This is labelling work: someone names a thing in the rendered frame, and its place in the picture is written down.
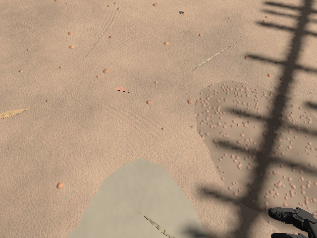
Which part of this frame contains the right robot hand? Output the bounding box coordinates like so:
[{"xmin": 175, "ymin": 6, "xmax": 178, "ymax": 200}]
[{"xmin": 268, "ymin": 207, "xmax": 317, "ymax": 238}]

